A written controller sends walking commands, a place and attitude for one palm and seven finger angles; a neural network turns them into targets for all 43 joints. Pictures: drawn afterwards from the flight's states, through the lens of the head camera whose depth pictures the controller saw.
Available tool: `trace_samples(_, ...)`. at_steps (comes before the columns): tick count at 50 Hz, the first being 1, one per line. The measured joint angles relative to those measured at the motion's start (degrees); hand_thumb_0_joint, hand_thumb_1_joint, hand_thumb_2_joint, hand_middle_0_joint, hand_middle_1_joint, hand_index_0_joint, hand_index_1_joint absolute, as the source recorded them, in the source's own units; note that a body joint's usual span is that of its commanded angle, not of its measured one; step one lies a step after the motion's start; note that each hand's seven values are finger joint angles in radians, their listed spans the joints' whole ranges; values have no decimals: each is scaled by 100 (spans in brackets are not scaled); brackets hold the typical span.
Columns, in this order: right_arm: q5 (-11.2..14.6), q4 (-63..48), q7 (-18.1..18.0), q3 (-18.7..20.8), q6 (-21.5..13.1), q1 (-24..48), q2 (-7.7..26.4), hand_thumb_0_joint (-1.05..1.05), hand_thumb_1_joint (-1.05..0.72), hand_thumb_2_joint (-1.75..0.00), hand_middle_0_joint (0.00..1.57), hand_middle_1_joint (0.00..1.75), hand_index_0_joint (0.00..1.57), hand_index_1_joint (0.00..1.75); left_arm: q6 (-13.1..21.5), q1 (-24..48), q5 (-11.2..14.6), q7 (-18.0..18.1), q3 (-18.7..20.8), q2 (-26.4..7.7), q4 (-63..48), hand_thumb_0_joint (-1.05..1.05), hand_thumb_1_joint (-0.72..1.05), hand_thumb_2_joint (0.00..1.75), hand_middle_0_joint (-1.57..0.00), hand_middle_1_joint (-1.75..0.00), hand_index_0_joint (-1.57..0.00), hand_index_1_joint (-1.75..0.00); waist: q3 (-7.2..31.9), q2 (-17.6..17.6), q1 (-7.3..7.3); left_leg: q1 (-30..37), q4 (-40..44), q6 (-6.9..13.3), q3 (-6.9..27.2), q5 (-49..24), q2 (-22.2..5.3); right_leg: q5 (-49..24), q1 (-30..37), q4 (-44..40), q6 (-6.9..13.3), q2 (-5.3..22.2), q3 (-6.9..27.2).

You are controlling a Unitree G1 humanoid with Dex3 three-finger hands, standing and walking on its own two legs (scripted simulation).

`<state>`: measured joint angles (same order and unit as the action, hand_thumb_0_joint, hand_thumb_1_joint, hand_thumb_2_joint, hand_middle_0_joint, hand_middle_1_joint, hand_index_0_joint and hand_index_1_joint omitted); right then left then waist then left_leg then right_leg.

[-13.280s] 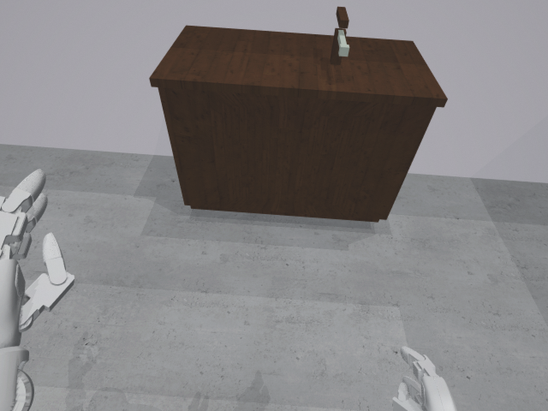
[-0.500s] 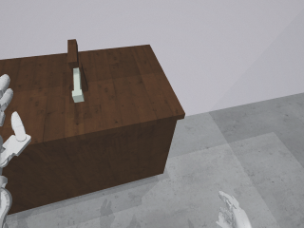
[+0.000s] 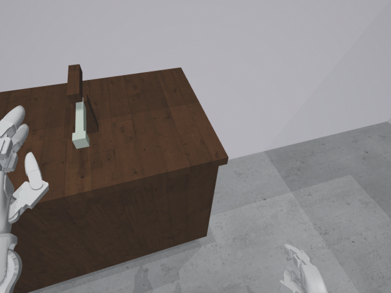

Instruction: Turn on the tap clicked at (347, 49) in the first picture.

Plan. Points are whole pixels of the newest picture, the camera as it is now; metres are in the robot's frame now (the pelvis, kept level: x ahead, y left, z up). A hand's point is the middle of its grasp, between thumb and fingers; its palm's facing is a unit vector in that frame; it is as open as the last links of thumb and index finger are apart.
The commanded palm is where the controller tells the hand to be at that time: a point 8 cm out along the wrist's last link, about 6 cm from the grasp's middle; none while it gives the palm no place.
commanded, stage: shuffle to correct the standing spot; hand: left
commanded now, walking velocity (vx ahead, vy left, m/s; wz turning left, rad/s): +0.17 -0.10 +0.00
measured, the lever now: (81, 139) +0.41 +0.29 +0.08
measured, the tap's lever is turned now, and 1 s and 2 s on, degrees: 0 0 0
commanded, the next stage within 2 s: come to a stop and stand still in 0.84 s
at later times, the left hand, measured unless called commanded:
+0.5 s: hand (56, 177) +0.24 +0.23 +0.17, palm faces +0.42 -0.85 -0.33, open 7.4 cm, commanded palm +0.19 +0.27 +0.19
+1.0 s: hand (90, 155) +0.29 +0.20 +0.17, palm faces +0.47 -0.83 -0.30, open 7.4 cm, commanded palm +0.23 +0.23 +0.19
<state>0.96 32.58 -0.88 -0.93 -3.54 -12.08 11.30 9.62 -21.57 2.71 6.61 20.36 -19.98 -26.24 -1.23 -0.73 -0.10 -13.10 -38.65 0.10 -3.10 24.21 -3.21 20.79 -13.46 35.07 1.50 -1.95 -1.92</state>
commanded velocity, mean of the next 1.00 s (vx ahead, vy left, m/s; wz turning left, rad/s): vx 0.16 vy -0.07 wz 0.00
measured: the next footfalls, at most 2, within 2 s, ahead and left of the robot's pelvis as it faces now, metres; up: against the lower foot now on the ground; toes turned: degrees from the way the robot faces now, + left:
left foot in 0.52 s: +0.16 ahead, +0.10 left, +0.00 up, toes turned +4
right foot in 0.80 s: +0.09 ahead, -0.12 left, +0.00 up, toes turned -5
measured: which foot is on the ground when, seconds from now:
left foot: down 0.00-0.24, up 0.26-0.50, down 0.52-0.80, up 0.82-1.00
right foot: down 0.00-0.52, up 0.54-0.78, down 0.80-1.00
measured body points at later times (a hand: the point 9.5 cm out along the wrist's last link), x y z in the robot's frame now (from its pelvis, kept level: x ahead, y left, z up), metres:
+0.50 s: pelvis +0.02 -0.01 +0.01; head +0.04 +0.00 +0.45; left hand +0.21 +0.28 +0.19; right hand +0.19 -0.25 -0.07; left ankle +0.12 +0.09 -0.71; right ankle -0.02 -0.10 -0.72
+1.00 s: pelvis +0.07 -0.05 +0.02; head +0.06 -0.05 +0.47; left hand +0.26 +0.24 +0.19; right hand +0.22 -0.29 -0.08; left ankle +0.09 +0.07 -0.67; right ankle +0.07 -0.14 -0.72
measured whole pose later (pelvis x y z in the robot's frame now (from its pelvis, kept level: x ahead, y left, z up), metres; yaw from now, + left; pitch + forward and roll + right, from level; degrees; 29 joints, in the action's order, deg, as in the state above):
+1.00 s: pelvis +0.07 -0.05 +0.02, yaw -1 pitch -2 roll +1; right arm 0.8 37.4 -1.7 -0.8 -3.8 -14.1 12.2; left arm 8.1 -20.0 1.2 8.1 19.0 -16.1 -20.1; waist -0.6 1.6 -2.4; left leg -24.2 -51.3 0.2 -5.0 22.2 -2.6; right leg 14.3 -10.8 26.9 3.5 0.4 -4.8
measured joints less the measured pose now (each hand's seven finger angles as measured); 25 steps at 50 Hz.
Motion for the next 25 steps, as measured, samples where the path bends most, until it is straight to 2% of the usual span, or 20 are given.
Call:
trace_samples(4,22,-14,-42,34,105,30,10,1,-90,-90,20,30,21,30,-57,-164,54,2,99,-113,5,1,89,90,-21,-31,-21,-30,12,113,107,69,-59,-18,-64,156,54,222,-102,368,1,57,64)
trace_samples(7,6,-89,-66,38,124,-2,-23,1,-90,-90,20,30,20,30,-103,-299,85,-7,212,-166,-1,1,89,90,-21,-31,-21,-30,-24,150,133,162,-47,-23,-134,170,53,137,-208,688,6,85,41)
trace_samples(10,-23,-139,-48,28,71,-147,-40,1,-90,-90,20,30,20,30,-123,-302,49,-24,205,-192,-48,1,89,90,-21,-31,-21,-30,-27,18,134,187,-57,-93,-36,188,-58,279,54,290,81,5,-156)
trace_samples(12,14,-83,-13,45,58,-167,-13,1,-90,-90,20,30,20,30,-107,-155,14,-20,135,-172,-92,1,89,90,-21,-31,-21,-30,-105,-150,133,-165,-673,-15,120,-46,-206,206,196,24,184,-129,-340)
trace_samples(15,48,96,31,38,95,-109,-1,1,-90,-90,20,30,20,30,38,-118,42,22,72,-108,-150,1,89,90,-21,-31,-21,-30,-241,-23,13,-1045,-2619,-15,286,155,34,59,338,-134,243,-86,-340)
trace_samples(17,39,141,45,33,140,-82,31,1,-90,-90,20,30,20,30,130,-334,9,49,97,-28,-150,1,89,90,-21,-31,-22,-30,-257,35,-84,-1458,-3064,-32,242,143,91,-60,456,-363,249,-87,-224)
trace_samples(19,21,140,42,45,171,-61,63,1,-90,-90,20,30,20,30,166,-507,-10,60,104,34,-109,1,89,90,-21,-31,-21,-30,-273,48,-135,-1678,-2715,-34,163,-87,41,-195,584,-623,230,-94,-137)
trace_samples(21,5,140,26,65,144,-56,70,1,-90,-90,20,30,20,30,159,-475,-22,57,71,60,-49,1,89,90,-21,-31,-21,-30,-319,83,-157,-1664,-1906,-18,24,-467,-30,-274,705,-803,203,-74,-119)
trace_samples(23,-13,157,-6,74,73,-47,63,1,-90,-90,20,30,20,30,130,-278,-32,65,13,58,-26,1,89,90,-21,-31,-21,-30,-396,158,-175,-1408,-973,22,-137,-827,-41,-234,792,-794,165,-31,-143)
trace_samples(25,-28,103,-28,85,-9,-44,85,1,-90,-90,20,30,20,30,106,-104,-33,76,-23,50,-86,1,89,90,-21,-31,-21,-30,-425,195,-182,-934,-25,89,-242,-1130,21,-7,738,-440,118,-2,-151)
